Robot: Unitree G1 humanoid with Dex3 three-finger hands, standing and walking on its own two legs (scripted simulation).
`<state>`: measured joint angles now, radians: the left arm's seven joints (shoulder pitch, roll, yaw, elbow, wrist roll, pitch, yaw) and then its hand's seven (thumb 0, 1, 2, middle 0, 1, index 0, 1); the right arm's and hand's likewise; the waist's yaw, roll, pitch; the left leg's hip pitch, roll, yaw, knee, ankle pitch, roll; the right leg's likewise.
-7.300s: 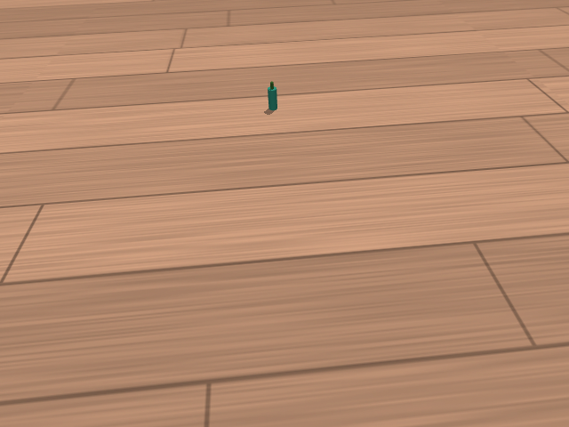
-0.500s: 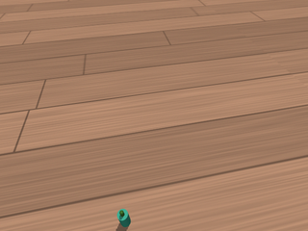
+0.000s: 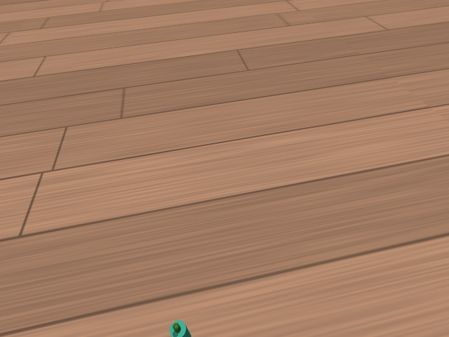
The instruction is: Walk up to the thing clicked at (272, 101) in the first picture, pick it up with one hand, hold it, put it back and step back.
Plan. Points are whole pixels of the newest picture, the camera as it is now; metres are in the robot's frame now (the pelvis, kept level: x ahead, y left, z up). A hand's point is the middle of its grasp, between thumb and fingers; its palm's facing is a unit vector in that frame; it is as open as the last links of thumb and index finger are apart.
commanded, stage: walk up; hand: left
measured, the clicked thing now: (180, 332) +0.31 +0.22 -0.68
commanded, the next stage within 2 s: stand in 1.94 s
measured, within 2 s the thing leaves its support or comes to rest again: neither
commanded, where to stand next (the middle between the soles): +0.00 +0.01 m, yaw +3 degrees
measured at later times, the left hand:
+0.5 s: hand out of the picture +0.11 +0.28 -0.17, palm faces +0.00 -0.92 -0.38, open 7.4 cm
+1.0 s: hand out of the picture -0.01 +0.27 -0.15, palm faces +0.09 -0.92 -0.37, open 7.4 cm
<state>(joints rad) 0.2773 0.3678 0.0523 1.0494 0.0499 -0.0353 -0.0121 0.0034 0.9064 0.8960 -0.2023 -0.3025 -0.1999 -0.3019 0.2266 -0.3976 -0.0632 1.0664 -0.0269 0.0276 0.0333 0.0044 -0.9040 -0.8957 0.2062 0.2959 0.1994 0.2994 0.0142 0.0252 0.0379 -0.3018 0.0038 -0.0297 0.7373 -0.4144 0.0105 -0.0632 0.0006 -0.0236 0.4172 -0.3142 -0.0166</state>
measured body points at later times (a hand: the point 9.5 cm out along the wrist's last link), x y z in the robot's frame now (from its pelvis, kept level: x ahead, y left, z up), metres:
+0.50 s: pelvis +0.02 +0.01 -0.02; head +0.08 +0.02 +0.42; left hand +0.11 +0.33 -0.15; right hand +0.20 -0.28 -0.13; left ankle +0.14 +0.13 -0.74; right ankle -0.02 -0.11 -0.71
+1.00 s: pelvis -0.01 -0.01 -0.01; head +0.00 +0.00 +0.44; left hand -0.01 +0.32 -0.13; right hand +0.08 -0.32 -0.13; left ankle -0.03 +0.12 -0.74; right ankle -0.02 -0.10 -0.74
